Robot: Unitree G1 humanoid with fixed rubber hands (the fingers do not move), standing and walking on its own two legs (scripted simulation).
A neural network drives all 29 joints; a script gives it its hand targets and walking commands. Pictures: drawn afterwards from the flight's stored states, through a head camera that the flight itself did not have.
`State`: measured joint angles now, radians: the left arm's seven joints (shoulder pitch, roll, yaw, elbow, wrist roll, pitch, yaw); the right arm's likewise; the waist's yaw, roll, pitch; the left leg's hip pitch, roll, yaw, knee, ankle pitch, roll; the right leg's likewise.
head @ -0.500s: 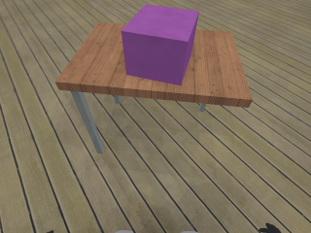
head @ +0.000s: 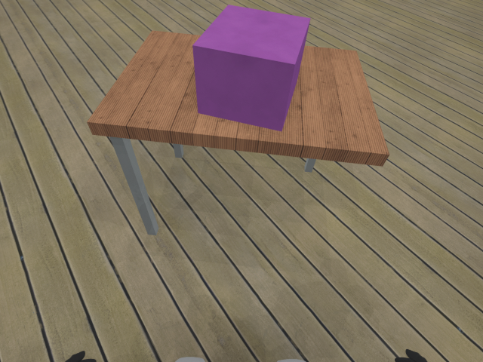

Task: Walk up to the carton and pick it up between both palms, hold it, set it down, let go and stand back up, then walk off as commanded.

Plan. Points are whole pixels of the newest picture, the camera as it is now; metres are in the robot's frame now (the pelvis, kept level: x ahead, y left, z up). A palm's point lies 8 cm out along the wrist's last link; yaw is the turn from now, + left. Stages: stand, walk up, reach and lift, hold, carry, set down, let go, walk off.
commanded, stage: stand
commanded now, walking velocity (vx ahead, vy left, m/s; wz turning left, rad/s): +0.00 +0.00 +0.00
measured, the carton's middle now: (254, 65) +0.89 -0.01 +0.03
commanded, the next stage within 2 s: none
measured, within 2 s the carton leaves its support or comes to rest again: neither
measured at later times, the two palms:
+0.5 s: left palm out of the picture +0.09 +0.30 -0.10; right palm out of the picture +0.09 -0.30 -0.08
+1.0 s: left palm out of the picture +0.08 +0.30 -0.10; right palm out of the picture +0.08 -0.30 -0.08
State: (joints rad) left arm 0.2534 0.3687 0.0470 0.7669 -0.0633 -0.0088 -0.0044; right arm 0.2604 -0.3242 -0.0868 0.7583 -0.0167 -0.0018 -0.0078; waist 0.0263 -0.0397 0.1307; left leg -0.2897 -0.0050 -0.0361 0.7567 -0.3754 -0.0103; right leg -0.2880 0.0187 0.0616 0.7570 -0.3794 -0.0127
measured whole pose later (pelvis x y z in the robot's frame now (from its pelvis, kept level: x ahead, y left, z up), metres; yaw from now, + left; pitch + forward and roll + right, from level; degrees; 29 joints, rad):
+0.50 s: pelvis +0.00 +0.00 +0.00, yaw +0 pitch -5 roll +0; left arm 0.22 0.37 0.05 0.77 -0.06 -0.01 0.00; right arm 0.26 -0.32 -0.09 0.76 -0.02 0.00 -0.01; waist 0.03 -0.04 0.13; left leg -0.29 0.00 -0.04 0.75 -0.37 -0.01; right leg -0.29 0.02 0.06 0.75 -0.37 -0.01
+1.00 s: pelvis -0.02 +0.00 +0.00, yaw +0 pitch -6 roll +0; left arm 0.22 0.37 0.05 0.77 -0.06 -0.01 0.00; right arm 0.26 -0.32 -0.09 0.76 -0.02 0.00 -0.01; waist 0.03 -0.03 0.13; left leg -0.29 0.00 -0.04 0.74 -0.34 -0.01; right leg -0.29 0.02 0.06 0.74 -0.35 -0.01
